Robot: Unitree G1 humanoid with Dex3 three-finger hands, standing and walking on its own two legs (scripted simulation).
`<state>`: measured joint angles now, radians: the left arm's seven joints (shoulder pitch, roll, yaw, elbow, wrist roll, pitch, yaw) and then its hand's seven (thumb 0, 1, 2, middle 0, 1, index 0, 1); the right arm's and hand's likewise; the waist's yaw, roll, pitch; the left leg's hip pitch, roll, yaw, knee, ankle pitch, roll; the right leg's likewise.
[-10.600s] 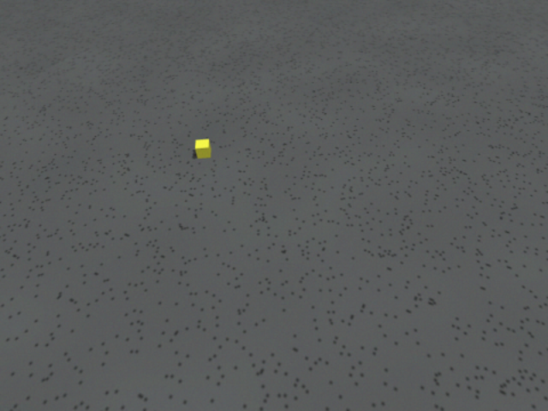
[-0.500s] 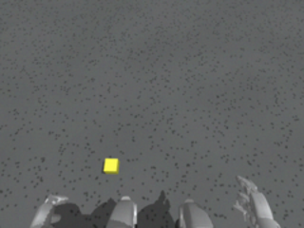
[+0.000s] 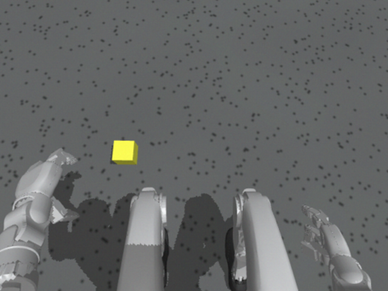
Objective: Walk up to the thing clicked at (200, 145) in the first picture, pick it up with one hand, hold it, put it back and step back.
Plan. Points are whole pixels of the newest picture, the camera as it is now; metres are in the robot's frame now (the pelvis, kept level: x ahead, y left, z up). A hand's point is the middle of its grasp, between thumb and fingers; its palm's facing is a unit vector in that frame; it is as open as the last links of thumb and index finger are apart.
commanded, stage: rise first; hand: left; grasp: from above
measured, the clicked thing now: (125, 152) +0.47 +0.27 -0.45
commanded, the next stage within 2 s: approach in 1.58 s
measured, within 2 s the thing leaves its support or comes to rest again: neither
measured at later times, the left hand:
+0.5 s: hand (83, 169) +0.37 +0.33 -0.25, palm faces -0.47 -0.15 -0.87, open 13.0 cm
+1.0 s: hand (93, 162) +0.40 +0.32 -0.30, palm faces -0.48 -0.03 -0.87, open 12.5 cm
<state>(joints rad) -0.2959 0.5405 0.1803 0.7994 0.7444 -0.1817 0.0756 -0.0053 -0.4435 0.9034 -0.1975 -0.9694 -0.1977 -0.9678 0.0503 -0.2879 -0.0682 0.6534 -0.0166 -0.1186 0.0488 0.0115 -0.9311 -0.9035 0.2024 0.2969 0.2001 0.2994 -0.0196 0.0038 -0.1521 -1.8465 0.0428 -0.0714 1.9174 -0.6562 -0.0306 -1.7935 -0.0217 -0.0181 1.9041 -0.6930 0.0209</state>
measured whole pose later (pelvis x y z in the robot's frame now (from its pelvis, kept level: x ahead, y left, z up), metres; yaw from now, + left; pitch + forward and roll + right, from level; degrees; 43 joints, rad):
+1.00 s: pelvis -0.02 +0.01 -0.14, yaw -5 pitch +32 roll -8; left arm -0.76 0.79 0.16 1.29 1.29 -0.40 0.33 0.00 -0.22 0.76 -0.35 -0.68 -0.34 -0.68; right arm 0.08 -0.26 0.00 0.77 -0.14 0.01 0.13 0.01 -0.91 -0.90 0.20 0.30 0.20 0.30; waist -0.14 -0.04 -0.06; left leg -2.28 0.02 -0.16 2.38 -0.67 -0.02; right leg -2.18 0.01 -0.05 2.31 -0.70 0.05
